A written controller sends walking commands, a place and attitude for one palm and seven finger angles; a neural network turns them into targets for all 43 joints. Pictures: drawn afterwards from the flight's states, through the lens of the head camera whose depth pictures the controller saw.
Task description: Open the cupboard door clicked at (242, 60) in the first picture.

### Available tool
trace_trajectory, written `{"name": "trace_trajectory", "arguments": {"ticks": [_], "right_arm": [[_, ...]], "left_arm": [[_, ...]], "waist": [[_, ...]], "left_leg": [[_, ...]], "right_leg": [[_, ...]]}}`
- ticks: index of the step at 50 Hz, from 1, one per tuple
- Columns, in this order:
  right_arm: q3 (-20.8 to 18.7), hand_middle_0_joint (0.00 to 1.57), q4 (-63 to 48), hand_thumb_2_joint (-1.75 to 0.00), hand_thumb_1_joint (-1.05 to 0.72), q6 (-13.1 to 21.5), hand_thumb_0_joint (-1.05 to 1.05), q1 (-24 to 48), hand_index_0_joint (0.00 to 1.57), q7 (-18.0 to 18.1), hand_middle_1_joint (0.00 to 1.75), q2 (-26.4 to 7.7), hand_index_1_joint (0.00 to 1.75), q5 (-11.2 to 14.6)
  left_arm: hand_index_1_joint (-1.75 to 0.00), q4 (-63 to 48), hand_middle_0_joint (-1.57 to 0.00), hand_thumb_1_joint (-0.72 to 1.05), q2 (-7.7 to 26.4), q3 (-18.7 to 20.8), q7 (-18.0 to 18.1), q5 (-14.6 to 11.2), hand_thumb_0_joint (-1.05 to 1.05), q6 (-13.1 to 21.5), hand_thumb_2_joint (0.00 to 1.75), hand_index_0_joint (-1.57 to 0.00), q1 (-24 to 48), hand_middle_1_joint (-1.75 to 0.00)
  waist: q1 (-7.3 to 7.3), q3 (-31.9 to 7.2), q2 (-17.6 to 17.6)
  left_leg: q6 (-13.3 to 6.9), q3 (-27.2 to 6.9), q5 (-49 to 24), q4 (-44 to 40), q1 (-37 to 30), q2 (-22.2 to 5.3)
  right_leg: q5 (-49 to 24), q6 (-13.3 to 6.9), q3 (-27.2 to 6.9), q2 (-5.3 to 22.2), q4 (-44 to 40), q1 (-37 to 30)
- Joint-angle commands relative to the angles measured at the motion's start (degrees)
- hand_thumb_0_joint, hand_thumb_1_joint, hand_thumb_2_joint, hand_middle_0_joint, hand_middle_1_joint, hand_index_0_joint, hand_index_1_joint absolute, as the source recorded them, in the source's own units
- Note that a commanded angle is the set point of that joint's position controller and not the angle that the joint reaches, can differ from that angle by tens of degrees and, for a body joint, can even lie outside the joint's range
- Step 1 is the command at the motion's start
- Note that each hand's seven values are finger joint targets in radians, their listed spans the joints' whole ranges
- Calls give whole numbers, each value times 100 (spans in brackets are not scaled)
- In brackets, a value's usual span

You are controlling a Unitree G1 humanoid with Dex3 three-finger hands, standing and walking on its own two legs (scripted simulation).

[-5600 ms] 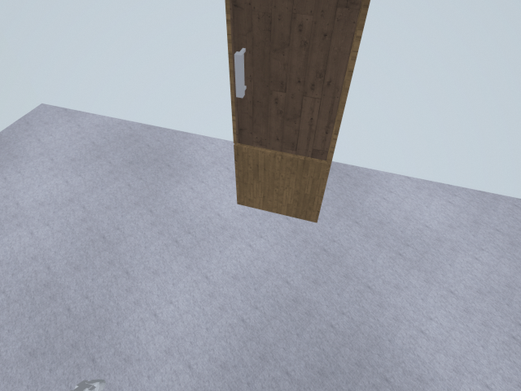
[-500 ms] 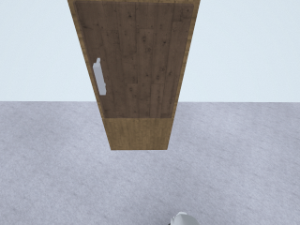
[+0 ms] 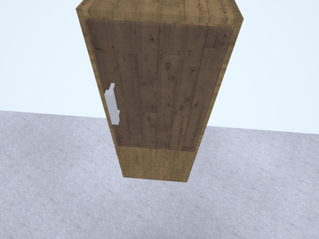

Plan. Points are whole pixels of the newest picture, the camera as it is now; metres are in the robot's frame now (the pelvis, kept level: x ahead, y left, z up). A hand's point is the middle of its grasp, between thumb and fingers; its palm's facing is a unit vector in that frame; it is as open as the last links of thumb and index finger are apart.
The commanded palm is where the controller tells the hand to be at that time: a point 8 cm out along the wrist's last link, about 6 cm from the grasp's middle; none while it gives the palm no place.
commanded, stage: come to a stop and stand still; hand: left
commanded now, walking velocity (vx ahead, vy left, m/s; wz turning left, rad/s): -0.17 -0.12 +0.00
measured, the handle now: (114, 104) +0.53 +0.21 -0.01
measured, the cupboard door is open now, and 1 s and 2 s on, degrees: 0 0 0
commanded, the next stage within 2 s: look again from close up in 1.12 s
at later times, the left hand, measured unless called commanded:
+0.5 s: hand out of the picture -0.01 +0.14 -0.15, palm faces +0.00 -0.97 -0.26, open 7.4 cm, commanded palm none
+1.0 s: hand out of the picture -0.08 +0.11 -0.16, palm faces +0.03 -0.98 -0.17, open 7.3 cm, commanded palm none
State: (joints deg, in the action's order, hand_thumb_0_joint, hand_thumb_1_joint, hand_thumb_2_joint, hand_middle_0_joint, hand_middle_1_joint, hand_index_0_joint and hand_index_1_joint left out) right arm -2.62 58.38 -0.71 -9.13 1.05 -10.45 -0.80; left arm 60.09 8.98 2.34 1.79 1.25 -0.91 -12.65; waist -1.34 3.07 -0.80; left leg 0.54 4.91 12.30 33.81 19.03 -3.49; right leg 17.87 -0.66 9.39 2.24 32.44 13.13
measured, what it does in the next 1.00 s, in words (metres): steps on the spot: right foot, then left foot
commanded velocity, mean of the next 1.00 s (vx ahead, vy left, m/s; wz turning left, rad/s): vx -0.02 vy -0.03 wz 0.00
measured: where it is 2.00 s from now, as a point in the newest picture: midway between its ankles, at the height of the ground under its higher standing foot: outside the picture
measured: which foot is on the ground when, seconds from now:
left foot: down 0.00-0.40, up 0.42-0.66, down 0.68-1.00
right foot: down 0.00-0.00, up 0.02-0.38, down 0.40-1.00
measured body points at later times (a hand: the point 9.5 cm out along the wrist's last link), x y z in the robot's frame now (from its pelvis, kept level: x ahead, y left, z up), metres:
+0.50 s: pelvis -0.05 -0.05 +0.01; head -0.04 -0.08 +0.46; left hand -0.01 +0.19 -0.13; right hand -0.02 -0.29 -0.16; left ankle +0.00 +0.10 -0.70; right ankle -0.07 -0.15 -0.73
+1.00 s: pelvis -0.08 -0.05 +0.02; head -0.08 -0.06 +0.47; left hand -0.08 +0.16 -0.15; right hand -0.08 -0.27 -0.15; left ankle -0.09 +0.07 -0.73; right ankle -0.07 -0.15 -0.73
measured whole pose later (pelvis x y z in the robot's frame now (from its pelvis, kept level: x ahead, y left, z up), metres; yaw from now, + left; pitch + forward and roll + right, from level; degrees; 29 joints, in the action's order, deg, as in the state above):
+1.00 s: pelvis -0.08 -0.05 +0.02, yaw -1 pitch -2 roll +0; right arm -0.1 66.2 -0.5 -15.4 1.9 -7.9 -0.8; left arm 65.7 7.6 0.1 1.3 0.5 -0.7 -16.1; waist -0.7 1.4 -0.4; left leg 1.1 3.2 13.5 22.4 7.2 -2.2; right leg 12.0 -1.3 3.8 0.1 22.9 9.4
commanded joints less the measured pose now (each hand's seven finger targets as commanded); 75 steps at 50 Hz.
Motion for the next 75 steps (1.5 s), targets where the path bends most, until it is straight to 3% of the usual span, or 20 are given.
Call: {"name": "trace_trajectory", "arguments": {"ticks": [1,3,8,14,17,18,20,21,26,30,34,36,38,46,55,60,61,62,64,75], "right_arm": [[-170,20,-189,-90,-90,14,0,-855,20,97,30,-995,30,-45],[-133,20,-294,-90,-90,19,0,-455,20,187,30,-871,30,-49],[-186,20,-446,-90,-90,21,0,-224,20,184,30,-806,30,-39],[-285,20,-339,-90,-90,-24,0,-332,20,122,30,-926,30,-82],[-304,20,-365,-90,-90,-69,0,-101,20,53,30,-936,30,-51],[-295,20,-390,-90,-90,-105,0,-101,20,31,30,-760,30,-12],[-151,20,-616,-90,-90,-184,0,77,20,-52,30,-184,30,29],[-176,20,-598,-90,-90,-198,0,134,20,-80,30,-328,30,12],[-109,20,-54,-90,-90,-128,0,-510,20,-60,30,-201,30,10],[-24,20,51,-90,-90,-48,0,-506,20,9,30,-105,30,21],[70,20,382,-90,-90,152,0,-917,20,111,30,-360,30,1],[73,20,434,-90,-90,143,0,-788,20,145,30,-432,30,-4],[118,20,555,-90,-90,156,0,-796,20,145,30,-299,30,13],[158,20,632,-90,-90,82,0,-923,20,130,30,-204,30,12],[174,20,635,-90,-90,123,0,-1088,20,120,30,-176,30,16],[185,20,647,-90,-90,170,0,-1124,20,131,30,-150,30,31],[196,20,231,-90,-90,286,0,-428,20,31,30,-373,30,48],[190,20,89,-90,-90,180,0,-932,20,15,30,-56,30,40],[212,20,214,-90,-90,223,0,-1339,20,-9,30,-72,30,-2],[283,20,145,-90,-90,321,0,-1391,20,48,30,-277,30,-15]], "left_arm": [[-30,-409,-20,90,521,105,106,-84,0,-40,90,-20,-452,-30],[-30,-344,-20,90,627,180,94,-72,0,-130,90,-20,-335,-30],[-30,-355,-20,90,607,219,34,-30,0,-146,90,-20,-478,-30],[-30,-515,-20,90,436,141,-35,-19,0,-173,90,-20,-247,-30],[-30,-279,-20,90,422,133,-38,-29,0,-115,90,-20,-917,-30],[-30,-197,-20,90,579,148,-30,19,0,-84,90,-20,-1162,-30],[-30,-449,-20,90,1288,185,11,77,0,-14,90,-20,-519,-30],[-30,-581,-20,90,1277,155,21,64,0,-11,90,-20,-170,-30],[-30,-455,-20,90,776,60,19,13,0,127,90,-20,86,-30],[-30,-178,-20,90,766,51,30,-12,0,162,90,-20,-413,-30],[-30,-4,-20,90,520,-29,9,-141,0,162,90,-20,-474,-30],[-30,66,-20,90,446,-54,6,-111,0,158,90,-20,-464,-30],[-30,193,-20,90,561,-47,9,-125,0,142,90,-20,-369,-30],[-30,384,-20,90,470,-114,-7,-84,0,106,90,-20,-453,-30],[-30,407,-20,90,388,-117,12,-80,0,149,90,-20,-664,-30],[-30,459,-20,90,330,-132,21,-75,0,173,90,-20,-777,-30],[-30,594,-20,90,526,-189,257,17,0,349,90,-20,-1233,-30],[-30,340,-20,90,799,-143,202,-24,0,398,90,-20,-995,-30],[-30,221,-20,90,623,-166,114,-26,0,383,90,-20,-710,-30],[-30,192,-20,90,340,-217,32,-48,0,245,90,-20,-761,-30]], "waist": [[203,-574,-1265],[159,-485,-1064],[166,-1001,-559],[345,-791,-1015],[21,-717,-918],[-59,-570,-299],[20,105,1705],[24,71,1207],[274,185,1009],[50,-88,846],[52,-468,-206],[18,-373,22],[31,-428,-514],[105,417,160],[123,173,112],[104,106,36],[-153,267,97],[268,-262,140],[354,-204,-290],[112,386,-45]], "left_leg": [[-1189,-1711,-5075,-1340,-1065,-2041],[-1234,-1415,-4059,-1395,-650,-1811],[-1090,-929,-3601,-1160,-1508,-1476],[-1047,-1214,-1661,-1507,-1135,-1525],[-681,-985,-144,-1450,-276,-1177],[-382,-633,573,-1101,222,-760],[118,-176,1584,628,719,77],[48,-459,1631,1209,342,16],[50,-345,936,1492,293,37],[129,-223,879,89,-64,58],[-129,-877,-1545,-1220,-1228,-537],[-150,-766,-1313,-1132,-1081,-600],[-121,-702,-1354,-1300,-1017,-495],[-88,-597,117,-1670,-705,-304],[-119,-565,99,-1661,-858,-268],[-128,-594,-154,-1661,-854,-313],[48,-275,-340,-315,-319,-302],[5,-422,715,-390,-537,-6],[-81,-533,227,-758,-705,-74],[-338,-872,-93,-1542,-122,-276]], "right_leg": [[1849,198,-529,-81,2038,746],[1580,161,-1108,-43,3046,920],[928,325,-1117,-116,3413,1464],[1171,248,-778,22,1380,732],[108,144,-516,-84,-289,-439],[-301,113,-604,31,-1054,-818],[997,-696,-2797,1801,-2427,569],[1390,-915,-2629,1895,-2510,1104],[-1088,-664,-1427,1008,-1702,492],[-2042,-737,-1488,1003,-1326,-305],[-1729,-156,-1182,438,-910,-153],[-1540,-68,-1196,381,-1146,-257],[-1643,-66,-1075,415,-1056,-569],[-411,-46,-1231,377,-1603,-75],[-377,-48,-1257,373,-1617,-54],[-795,-50,-1177,376,-1481,-166],[-3156,9,-1471,781,-1208,-178],[-1578,-244,-1778,1016,-1418,-155],[204,-338,-1424,600,-1281,335],[-620,-126,-962,274,-677,-87]]}}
